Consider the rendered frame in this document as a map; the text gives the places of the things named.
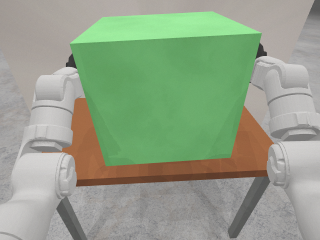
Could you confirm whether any table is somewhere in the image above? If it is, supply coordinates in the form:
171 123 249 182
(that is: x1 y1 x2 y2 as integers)
42 98 274 240

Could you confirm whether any robot left forearm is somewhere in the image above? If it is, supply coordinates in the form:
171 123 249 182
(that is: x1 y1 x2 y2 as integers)
10 67 84 195

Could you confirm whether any robot right hand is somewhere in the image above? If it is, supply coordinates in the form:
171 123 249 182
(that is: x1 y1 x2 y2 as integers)
249 43 267 83

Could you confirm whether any left robot upper arm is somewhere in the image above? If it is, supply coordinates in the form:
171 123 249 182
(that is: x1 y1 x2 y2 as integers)
0 152 77 240

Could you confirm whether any robot right forearm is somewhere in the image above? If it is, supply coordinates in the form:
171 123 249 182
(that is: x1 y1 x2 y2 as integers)
250 56 320 142

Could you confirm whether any right robot upper arm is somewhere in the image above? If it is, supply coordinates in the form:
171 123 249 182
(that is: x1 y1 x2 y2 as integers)
266 140 320 240

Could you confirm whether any carton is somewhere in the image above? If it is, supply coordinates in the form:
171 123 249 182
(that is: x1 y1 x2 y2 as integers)
70 11 262 166

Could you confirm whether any robot left hand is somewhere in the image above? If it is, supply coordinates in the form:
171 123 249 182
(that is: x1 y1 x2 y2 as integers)
66 53 77 69

